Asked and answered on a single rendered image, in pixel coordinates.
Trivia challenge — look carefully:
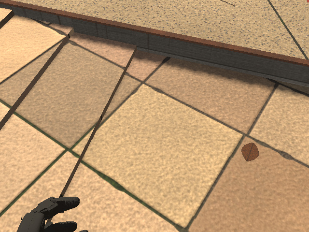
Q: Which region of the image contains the robot left hand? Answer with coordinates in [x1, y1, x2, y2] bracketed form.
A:
[16, 196, 89, 232]

